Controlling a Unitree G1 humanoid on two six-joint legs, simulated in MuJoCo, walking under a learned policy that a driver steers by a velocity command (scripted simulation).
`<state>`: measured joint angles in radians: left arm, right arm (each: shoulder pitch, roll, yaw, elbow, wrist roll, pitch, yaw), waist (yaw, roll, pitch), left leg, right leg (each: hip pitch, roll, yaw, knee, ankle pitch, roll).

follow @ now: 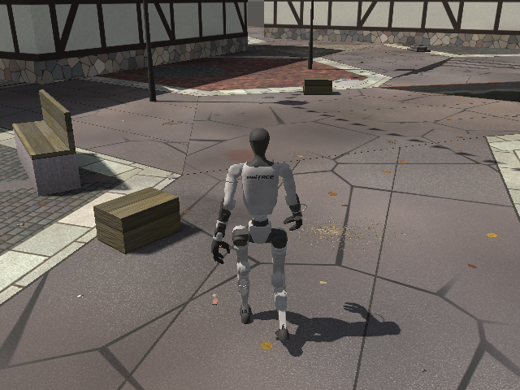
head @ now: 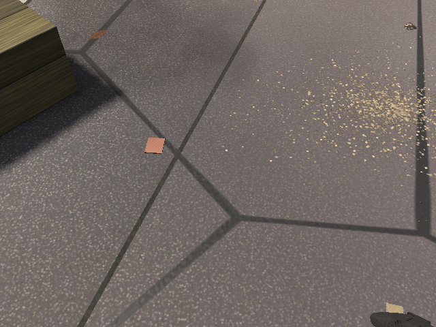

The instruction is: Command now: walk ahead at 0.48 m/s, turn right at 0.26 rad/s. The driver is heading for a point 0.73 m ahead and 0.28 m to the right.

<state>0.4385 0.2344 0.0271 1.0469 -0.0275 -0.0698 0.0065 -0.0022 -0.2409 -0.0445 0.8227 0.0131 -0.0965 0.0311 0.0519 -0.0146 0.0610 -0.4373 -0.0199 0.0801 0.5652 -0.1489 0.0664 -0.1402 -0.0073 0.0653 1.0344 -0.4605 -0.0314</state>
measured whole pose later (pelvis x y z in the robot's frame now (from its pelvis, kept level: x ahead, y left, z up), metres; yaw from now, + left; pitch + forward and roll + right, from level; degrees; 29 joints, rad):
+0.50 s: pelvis +0.28 -0.06 -0.01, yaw -15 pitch +1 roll +2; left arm 0.08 0.26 0.07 0.74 -0.03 -0.05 -0.05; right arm 0.29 -0.28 -0.06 0.96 0.00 -0.05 -0.02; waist -0.03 -0.01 0.07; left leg -0.05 0.08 0.19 0.80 -0.48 -0.03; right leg -0.52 0.01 -0.07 0.66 -0.16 -0.12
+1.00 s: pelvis +0.58 -0.12 +0.00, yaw -32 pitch +3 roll +1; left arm 0.37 0.30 0.08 0.76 -0.02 -0.03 0.02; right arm 0.04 -0.27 -0.05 0.77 -0.01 -0.13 0.02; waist 0.06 -0.02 0.01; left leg -0.46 -0.03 -0.01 0.53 -0.12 0.02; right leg -0.18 0.08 0.21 0.84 -0.53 -0.04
